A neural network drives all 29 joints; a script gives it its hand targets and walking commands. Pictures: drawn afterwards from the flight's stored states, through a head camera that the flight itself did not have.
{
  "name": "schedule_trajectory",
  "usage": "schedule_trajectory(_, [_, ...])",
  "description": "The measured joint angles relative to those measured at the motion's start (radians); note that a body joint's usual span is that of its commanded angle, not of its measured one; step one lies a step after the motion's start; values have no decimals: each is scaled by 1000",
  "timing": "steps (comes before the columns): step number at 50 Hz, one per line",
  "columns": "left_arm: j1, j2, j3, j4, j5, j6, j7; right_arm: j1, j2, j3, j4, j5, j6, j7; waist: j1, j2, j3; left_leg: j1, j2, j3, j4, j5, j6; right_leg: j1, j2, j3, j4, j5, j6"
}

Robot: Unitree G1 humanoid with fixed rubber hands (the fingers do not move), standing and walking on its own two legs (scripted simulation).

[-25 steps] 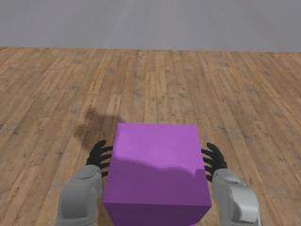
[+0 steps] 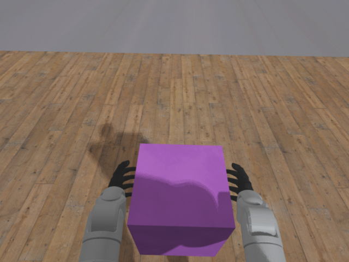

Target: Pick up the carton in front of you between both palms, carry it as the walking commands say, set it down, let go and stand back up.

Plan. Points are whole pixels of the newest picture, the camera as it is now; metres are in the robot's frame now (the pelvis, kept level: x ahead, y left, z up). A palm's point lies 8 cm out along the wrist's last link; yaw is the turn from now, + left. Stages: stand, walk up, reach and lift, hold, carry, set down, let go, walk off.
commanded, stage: carry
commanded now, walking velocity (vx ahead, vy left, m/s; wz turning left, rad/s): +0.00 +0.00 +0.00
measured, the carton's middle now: (179, 202) +0.31 +0.00 -0.06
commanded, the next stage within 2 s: hold in 0.76 s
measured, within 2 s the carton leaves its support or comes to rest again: neither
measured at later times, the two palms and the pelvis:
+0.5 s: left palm (110, 194) +0.27 +0.16 +0.04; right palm (241, 197) +0.28 -0.14 +0.04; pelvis -0.01 +0.01 +0.00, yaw +0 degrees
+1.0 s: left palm (89, 211) +0.23 +0.19 +0.04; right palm (225, 193) +0.28 -0.10 +0.04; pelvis -0.02 +0.00 +0.01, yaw +9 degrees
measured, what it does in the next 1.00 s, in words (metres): stands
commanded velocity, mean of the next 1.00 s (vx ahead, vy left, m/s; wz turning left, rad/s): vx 0.00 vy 0.00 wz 0.00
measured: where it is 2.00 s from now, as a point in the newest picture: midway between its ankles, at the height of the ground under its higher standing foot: outside the picture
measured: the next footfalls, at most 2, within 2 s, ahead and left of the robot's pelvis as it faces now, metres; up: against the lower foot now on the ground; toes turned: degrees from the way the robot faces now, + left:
none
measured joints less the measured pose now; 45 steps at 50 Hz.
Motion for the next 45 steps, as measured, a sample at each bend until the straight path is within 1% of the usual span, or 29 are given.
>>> schedule_trajectory(4, [-3,-1,2,-28,-9,-10,2,-5,1,0,-24,12,-11,-4,-3,0,11,-15,-1,0,10,1,3,-10,-3,1,0,8,1])
schedule_trajectory(9, [9,1,-10,-78,-17,21,4,4,0,12,-71,22,20,-6,-5,0,8,-26,-1,0,22,-2,6,-17,-5,0,3,9,3])
schedule_trajectory(16, [16,2,-14,-69,-11,44,3,10,-1,15,-61,16,43,-3,-3,0,-3,-25,-3,1,28,-5,10,-14,-8,1,5,10,7])
schedule_trajectory(38, [3,0,-7,-59,-4,46,1,-1,1,8,-52,10,43,-2,-2,1,1,-34,-11,7,39,-5,22,-18,-18,6,3,23,17])
schedule_trajectory(39, [0,-1,-5,-53,-4,37,0,1,1,8,-56,10,40,-5,-7,6,23,-14,-14,-4,31,5,31,8,-7,25,-13,44,13])
schedule_trajectory(40, [0,-1,-9,-43,-3,22,-4,11,-1,10,-71,9,38,-7,-15,14,49,12,-23,-41,14,19,43,46,15,72,-39,41,12])
schedule_trajectory(42, [2,-1,-23,-28,3,0,-11,35,-5,12,-92,6,29,-6,-24,21,87,62,-37,-89,-32,39,31,110,43,156,-86,65,19])
schedule_trajectory(45, [3,0,-23,-7,6,-14,-15,48,-6,13,-87,5,20,-6,-16,18,112,106,-57,-136,-86,75,21,167,56,242,-128,54,36])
